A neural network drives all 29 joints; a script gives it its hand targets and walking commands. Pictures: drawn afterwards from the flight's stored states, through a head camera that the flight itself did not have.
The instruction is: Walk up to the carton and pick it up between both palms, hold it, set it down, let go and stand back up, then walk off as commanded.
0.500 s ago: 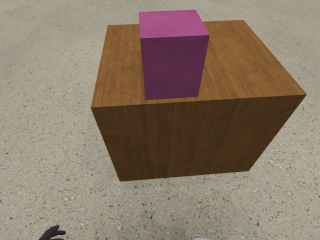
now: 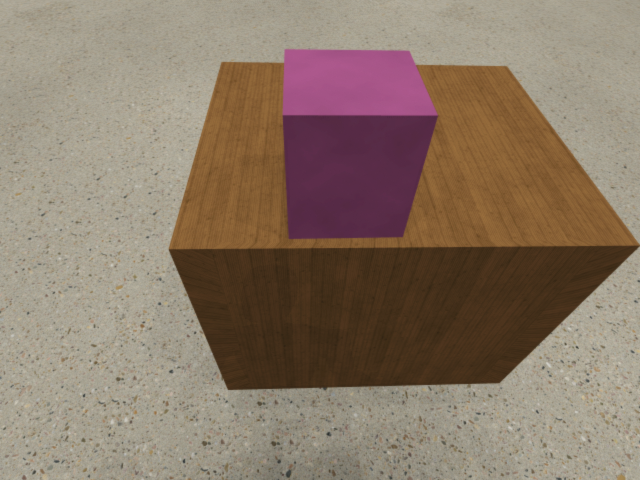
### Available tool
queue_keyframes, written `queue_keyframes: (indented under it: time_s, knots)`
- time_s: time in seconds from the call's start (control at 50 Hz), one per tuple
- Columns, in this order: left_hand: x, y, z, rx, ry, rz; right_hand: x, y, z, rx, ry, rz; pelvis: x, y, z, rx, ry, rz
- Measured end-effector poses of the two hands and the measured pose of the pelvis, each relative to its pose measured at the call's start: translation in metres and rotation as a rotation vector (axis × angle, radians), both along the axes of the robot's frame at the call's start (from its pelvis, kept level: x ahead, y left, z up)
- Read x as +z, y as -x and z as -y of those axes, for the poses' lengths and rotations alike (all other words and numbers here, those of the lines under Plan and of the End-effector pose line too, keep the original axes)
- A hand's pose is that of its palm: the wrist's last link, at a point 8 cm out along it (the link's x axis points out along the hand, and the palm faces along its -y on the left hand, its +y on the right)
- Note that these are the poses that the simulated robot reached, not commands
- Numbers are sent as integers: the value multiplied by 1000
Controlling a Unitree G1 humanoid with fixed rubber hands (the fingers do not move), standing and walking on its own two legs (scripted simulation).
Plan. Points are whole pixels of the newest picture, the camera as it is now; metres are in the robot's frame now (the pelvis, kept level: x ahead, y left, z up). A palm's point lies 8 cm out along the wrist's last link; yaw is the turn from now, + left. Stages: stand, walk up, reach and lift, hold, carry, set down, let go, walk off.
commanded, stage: walk up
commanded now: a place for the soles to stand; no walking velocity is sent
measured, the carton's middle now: (346, 148) +0.64 +0.02 +0.06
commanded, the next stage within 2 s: none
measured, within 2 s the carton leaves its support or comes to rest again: neither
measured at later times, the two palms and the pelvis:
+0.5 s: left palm out of the picture +0.08 +0.29 -0.09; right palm out of the picture +0.12 -0.35 -0.08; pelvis +0.02 -0.04 +0.01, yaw +4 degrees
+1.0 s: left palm out of the picture +0.10 +0.29 -0.09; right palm out of the picture +0.15 -0.34 -0.09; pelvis +0.03 -0.04 +0.01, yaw +6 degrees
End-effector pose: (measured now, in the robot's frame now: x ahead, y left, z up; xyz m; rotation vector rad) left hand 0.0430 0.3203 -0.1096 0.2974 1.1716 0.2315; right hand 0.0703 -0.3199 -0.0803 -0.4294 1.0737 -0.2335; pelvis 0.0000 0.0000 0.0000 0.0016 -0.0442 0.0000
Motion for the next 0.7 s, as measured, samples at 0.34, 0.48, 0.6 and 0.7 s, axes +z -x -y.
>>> queue_keyframes:
  time_s: [0.34,0.48,0.6,0.7]
  knots:
    - [10,-39,33,12,-15,103,1,-27,28,36,-8,-17,4,-9,35,62,-12,3]
    - [16,-37,34,32,-34,92,-3,-45,30,53,-24,-23,6,-20,40,67,-19,-2]
    - [15,-50,32,41,-32,102,-4,-53,26,71,-23,-26,5,-24,38,82,-9,-6]
    - [19,-52,33,35,-41,123,-5,-68,26,82,-32,1,5,-25,40,85,-16,-5]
